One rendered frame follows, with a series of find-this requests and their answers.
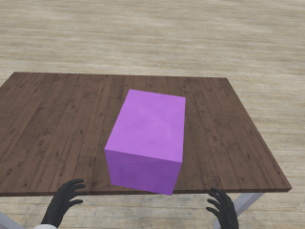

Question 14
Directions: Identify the carton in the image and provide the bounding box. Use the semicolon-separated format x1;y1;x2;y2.
104;89;186;196

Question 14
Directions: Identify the left robot hand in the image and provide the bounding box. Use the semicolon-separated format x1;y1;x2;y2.
41;178;86;229

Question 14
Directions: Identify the right robot hand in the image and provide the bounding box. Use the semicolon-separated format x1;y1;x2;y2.
206;187;239;229

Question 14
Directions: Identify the table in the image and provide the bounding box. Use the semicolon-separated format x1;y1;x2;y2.
0;72;293;229

